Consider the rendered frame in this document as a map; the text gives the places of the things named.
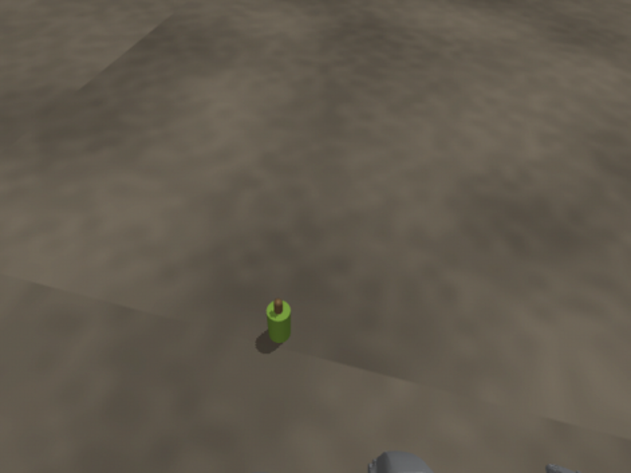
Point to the bottle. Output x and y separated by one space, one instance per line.
279 321

